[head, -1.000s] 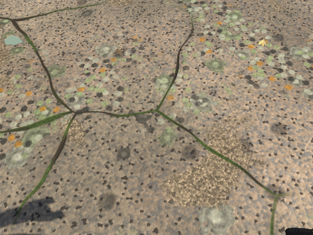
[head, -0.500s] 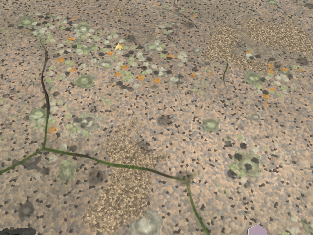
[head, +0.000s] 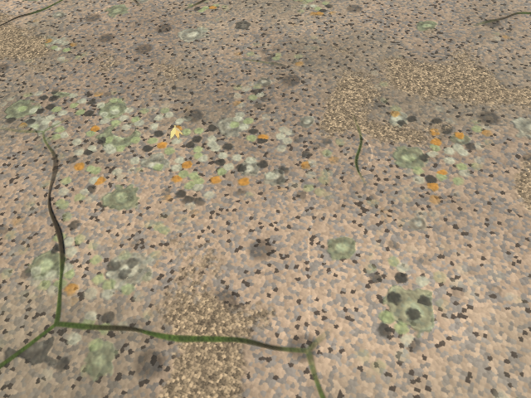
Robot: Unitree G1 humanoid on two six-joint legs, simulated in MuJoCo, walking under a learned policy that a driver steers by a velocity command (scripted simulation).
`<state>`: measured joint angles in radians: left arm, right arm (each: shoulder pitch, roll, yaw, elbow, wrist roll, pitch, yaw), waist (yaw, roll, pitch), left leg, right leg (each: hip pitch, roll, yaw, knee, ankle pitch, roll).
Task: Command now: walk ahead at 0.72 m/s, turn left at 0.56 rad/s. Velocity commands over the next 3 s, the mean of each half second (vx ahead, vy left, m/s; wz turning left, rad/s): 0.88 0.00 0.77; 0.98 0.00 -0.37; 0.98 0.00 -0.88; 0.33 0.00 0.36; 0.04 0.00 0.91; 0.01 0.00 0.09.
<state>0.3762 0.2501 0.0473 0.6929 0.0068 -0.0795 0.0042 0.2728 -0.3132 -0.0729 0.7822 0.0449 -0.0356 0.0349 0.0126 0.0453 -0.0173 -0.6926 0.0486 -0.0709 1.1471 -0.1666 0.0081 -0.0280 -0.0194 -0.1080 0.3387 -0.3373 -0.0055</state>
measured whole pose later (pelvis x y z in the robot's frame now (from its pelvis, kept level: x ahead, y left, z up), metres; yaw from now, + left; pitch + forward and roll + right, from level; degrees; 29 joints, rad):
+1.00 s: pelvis +0.80 +0.21 +0.00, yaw +11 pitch -1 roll -1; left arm 0.49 0.26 0.05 0.76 -0.02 -0.08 -0.03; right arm 0.08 -0.27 0.01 0.61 -0.03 -0.14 0.01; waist 0.07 0.01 0.05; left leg -0.61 0.06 -0.17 1.02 -0.26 0.01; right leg -0.12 0.20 0.13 0.36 -0.20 -0.14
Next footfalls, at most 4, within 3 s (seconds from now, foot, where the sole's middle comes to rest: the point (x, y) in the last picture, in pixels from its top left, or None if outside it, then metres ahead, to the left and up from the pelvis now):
0.30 left None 0.34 0.14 -0.78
0.76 right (232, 291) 0.83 0.18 -0.78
1.20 left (156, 199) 1.19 0.46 -0.78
1.64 right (261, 132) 1.52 0.11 -0.78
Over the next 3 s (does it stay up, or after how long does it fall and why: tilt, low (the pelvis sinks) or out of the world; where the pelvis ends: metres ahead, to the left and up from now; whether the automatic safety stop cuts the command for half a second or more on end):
stays up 1.56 0.24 0.00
